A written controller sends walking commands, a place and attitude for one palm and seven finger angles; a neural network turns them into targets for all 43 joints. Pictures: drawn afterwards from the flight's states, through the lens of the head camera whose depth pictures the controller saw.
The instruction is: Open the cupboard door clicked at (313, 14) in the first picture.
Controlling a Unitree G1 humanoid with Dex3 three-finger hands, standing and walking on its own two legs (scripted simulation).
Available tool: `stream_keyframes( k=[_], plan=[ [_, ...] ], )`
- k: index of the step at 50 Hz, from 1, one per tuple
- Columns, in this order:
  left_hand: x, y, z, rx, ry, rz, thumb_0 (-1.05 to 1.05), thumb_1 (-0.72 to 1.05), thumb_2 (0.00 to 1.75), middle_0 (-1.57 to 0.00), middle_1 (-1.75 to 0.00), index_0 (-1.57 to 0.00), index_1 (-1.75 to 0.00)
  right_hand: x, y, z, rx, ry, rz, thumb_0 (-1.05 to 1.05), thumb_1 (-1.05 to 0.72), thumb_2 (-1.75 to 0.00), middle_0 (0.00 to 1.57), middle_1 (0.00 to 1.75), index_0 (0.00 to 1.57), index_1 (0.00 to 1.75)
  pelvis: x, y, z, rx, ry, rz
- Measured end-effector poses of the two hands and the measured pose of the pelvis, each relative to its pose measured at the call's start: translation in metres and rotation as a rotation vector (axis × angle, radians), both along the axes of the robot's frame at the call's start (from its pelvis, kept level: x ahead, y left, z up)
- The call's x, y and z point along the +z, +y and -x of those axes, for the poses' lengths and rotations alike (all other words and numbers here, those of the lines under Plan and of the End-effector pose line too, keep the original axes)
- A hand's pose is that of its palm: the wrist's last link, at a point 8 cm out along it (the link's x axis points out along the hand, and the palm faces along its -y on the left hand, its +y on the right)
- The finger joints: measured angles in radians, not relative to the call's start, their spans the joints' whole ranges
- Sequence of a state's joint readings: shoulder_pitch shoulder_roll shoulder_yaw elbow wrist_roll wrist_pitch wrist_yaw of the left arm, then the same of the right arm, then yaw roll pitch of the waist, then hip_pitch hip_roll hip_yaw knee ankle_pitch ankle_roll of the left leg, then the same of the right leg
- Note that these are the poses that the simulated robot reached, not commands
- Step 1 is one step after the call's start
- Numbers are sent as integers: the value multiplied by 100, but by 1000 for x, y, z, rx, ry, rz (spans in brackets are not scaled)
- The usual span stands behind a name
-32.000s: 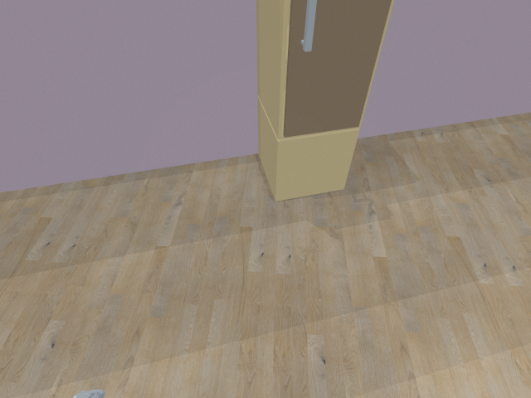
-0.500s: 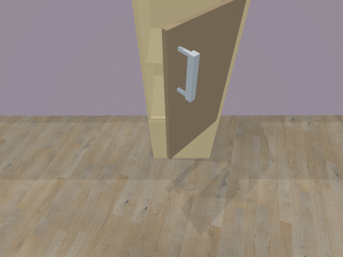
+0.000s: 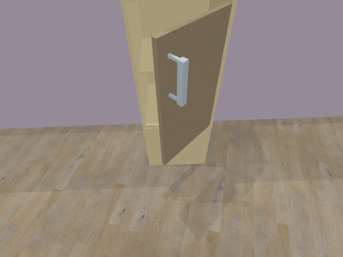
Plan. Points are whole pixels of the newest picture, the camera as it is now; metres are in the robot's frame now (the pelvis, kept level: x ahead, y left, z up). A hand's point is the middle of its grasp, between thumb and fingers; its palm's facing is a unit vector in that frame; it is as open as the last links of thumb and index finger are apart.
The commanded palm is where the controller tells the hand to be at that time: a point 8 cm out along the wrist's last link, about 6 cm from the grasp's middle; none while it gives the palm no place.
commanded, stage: let the arm hang, fingers relaxed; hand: left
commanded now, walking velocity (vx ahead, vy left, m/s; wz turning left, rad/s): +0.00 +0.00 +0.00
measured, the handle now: (176, 80) +0.57 +0.01 +0.11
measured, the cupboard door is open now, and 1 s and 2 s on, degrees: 44 44 44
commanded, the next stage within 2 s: look to check the result in 0.08 s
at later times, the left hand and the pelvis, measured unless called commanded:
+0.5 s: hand out of the picture +0.00 +0.16 -0.17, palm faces +0.05 -0.98 -0.18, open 7.4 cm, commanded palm none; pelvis +0.01 +0.00 +0.00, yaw +0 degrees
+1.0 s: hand out of the picture +0.02 +0.17 -0.18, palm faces +0.00 -0.98 -0.20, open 7.4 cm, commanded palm none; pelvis +0.01 +0.00 -0.01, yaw -5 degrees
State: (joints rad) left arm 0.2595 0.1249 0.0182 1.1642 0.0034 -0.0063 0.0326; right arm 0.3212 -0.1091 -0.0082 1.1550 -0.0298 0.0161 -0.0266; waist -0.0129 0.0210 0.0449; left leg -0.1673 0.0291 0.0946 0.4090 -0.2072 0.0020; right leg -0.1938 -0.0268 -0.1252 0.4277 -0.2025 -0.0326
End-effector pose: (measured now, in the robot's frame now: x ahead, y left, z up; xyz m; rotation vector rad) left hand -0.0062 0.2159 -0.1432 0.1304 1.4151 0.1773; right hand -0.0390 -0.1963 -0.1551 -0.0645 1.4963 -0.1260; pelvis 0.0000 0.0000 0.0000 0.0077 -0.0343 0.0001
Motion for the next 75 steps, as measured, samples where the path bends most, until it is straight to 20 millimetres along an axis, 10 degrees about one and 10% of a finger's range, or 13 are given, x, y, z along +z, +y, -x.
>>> stream_keyframes(
  k=[46,64,75],
  plan=[
    [-3,-5,-10,-7,43,6,0,91,90,-20,-30,-20,-30,-2,-18,-28,-33,-29,40,0,-91,-90,20,30,20,30,-3,-5,-10,-47,17,4],
    [8,1,-132,-227,-171,-112,0,91,90,-20,-30,-19,-30,-21,-80,-41,-169,-140,97,1,-91,-90,20,30,20,30,-21,-29,-9,-221,42,-24],
    [12,-24,-157,-382,-100,-74,0,90,90,-20,-30,-20,-30,21,-112,-96,-277,-344,186,1,-91,-90,19,30,20,30,-3,-30,-20,-388,63,-37]
  ],
)
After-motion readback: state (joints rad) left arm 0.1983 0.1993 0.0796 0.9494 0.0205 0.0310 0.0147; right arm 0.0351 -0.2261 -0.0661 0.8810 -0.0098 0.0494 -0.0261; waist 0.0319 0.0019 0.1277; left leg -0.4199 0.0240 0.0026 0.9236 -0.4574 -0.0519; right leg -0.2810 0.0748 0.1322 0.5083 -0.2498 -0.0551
